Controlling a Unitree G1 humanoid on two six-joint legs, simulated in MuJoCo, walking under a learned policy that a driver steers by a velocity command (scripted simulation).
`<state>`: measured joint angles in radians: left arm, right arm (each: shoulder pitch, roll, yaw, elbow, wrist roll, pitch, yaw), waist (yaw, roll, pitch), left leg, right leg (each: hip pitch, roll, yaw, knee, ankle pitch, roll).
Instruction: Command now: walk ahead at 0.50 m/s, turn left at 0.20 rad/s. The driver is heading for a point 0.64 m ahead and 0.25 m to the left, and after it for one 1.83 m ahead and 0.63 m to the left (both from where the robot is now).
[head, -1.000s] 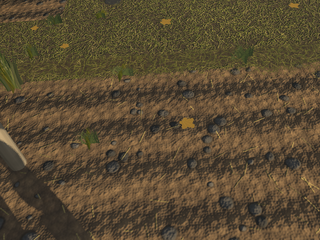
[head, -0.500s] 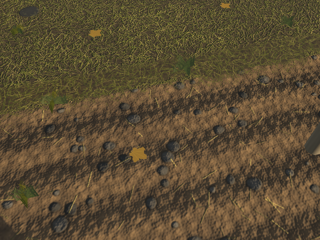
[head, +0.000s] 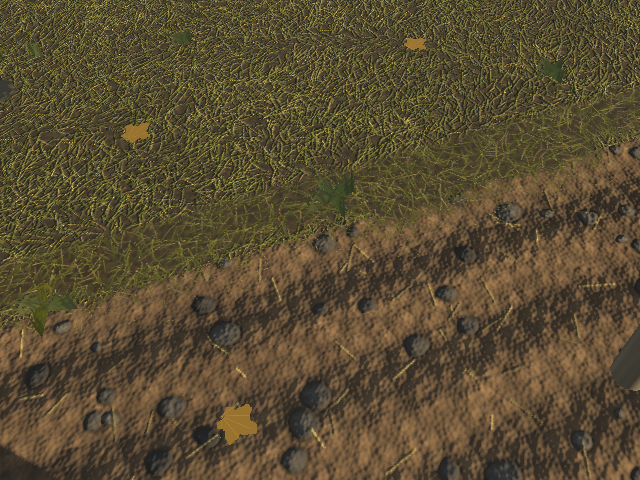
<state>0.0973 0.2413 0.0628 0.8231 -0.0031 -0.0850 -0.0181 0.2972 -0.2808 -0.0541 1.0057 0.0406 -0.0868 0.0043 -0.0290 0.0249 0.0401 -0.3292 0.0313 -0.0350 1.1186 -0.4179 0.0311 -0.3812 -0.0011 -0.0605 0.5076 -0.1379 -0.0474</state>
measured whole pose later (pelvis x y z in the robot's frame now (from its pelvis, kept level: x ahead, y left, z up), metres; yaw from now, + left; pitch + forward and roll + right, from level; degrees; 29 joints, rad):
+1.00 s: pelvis +0.55 +0.11 -0.01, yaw +34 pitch +3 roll -1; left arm 0.02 0.26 0.05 0.72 0.02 -0.11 -0.01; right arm 0.32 -0.30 -0.08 0.76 0.03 -0.01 -0.03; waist -0.06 0.02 0.04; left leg -0.33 -0.10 -0.17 1.12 -0.57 -0.01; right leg -0.46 0.01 -0.01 0.53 -0.12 -0.01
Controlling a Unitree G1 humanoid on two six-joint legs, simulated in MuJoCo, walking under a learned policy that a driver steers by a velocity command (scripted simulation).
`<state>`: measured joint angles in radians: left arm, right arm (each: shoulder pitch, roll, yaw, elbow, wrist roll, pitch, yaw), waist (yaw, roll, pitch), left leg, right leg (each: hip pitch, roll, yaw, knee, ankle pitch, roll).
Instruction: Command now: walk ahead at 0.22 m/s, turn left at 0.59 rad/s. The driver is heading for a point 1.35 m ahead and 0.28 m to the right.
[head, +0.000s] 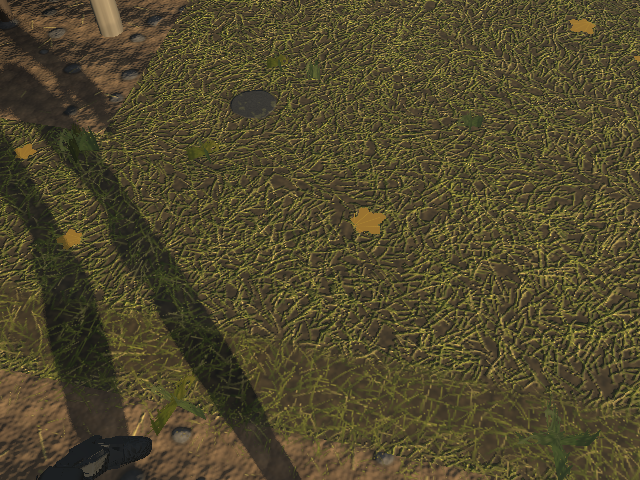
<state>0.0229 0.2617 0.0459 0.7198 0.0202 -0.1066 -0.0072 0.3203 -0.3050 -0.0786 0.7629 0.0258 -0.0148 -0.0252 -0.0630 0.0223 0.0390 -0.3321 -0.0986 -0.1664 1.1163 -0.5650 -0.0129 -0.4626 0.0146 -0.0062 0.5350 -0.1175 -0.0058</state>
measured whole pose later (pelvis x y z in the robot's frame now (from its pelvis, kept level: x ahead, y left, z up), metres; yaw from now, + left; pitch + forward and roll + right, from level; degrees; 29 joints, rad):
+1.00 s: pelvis +0.09 -0.03 +0.02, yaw -10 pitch +2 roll +3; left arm 0.20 0.30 0.06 0.74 -0.01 0.01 0.02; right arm 0.09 -0.32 -0.10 0.75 0.00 0.03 -0.07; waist 0.02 0.03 0.05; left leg -0.57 0.00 -0.06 1.12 -0.35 -0.07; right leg -0.28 0.04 0.04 0.46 -0.21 -0.08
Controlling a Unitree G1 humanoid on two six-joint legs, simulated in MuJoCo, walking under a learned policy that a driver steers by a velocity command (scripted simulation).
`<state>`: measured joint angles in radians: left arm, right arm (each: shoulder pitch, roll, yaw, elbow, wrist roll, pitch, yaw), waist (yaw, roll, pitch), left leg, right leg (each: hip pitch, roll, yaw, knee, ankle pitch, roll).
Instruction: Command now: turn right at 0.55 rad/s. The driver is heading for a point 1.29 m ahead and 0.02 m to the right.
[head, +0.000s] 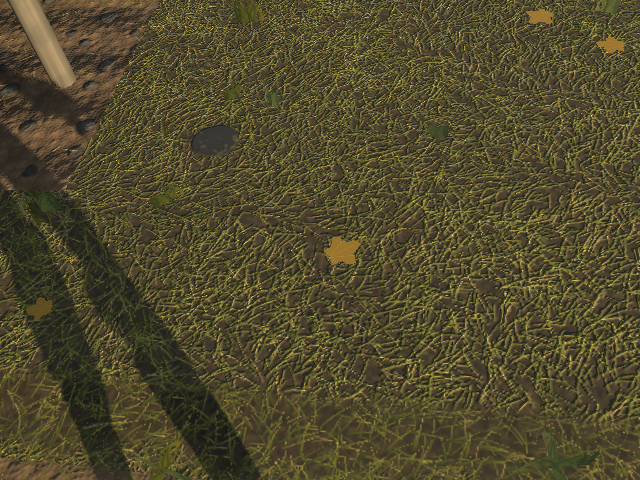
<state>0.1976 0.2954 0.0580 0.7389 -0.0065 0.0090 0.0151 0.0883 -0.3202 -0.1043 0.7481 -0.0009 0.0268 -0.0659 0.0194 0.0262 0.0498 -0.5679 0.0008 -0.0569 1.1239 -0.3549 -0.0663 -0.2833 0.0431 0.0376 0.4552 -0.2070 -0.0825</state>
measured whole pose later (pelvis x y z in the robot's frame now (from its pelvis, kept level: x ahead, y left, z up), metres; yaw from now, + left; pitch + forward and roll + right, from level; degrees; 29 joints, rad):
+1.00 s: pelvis +0.03 +0.01 -0.01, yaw -16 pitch -2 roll +0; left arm 0.22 0.24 0.02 0.78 0.01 0.00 0.02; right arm 0.17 -0.28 -0.03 0.90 -0.01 0.00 -0.02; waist -0.01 0.01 0.04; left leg -0.21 0.02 -0.07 0.50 -0.27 -0.05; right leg -0.17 0.02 0.07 0.52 -0.32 0.00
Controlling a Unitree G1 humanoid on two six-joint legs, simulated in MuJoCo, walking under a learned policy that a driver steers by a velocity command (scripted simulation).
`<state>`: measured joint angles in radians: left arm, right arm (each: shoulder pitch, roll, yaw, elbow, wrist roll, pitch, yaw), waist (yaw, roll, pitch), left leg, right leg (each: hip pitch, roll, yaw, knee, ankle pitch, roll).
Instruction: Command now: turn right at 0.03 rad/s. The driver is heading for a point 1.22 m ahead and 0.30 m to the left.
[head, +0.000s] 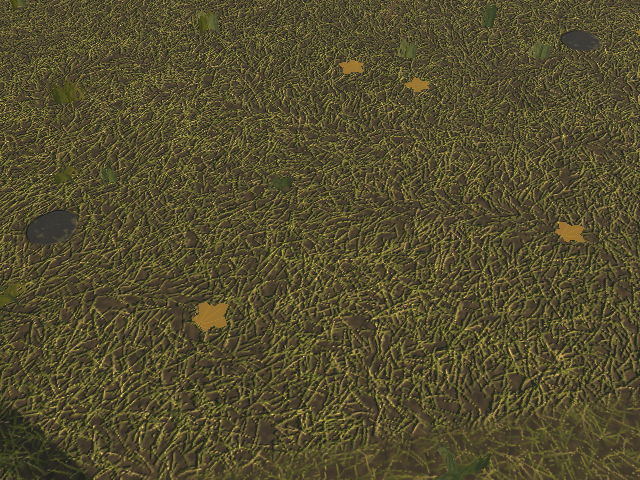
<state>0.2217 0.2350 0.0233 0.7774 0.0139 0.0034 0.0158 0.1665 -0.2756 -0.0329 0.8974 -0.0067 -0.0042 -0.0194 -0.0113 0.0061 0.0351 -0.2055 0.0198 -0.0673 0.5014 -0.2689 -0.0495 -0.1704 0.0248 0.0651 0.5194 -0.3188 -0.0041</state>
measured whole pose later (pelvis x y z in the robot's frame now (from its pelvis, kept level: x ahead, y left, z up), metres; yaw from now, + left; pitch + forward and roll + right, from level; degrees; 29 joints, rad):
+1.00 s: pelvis +0.16 +0.03 +0.00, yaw +1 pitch +1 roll +0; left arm 0.03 0.26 0.03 0.80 -0.03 -0.08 -0.03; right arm 0.47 -0.22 -0.01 1.07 0.01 -0.08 -0.01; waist -0.10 -0.03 0.03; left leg 0.14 -0.03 0.01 0.15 -0.31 0.03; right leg -0.61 -0.07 -0.02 0.61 -0.01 -0.01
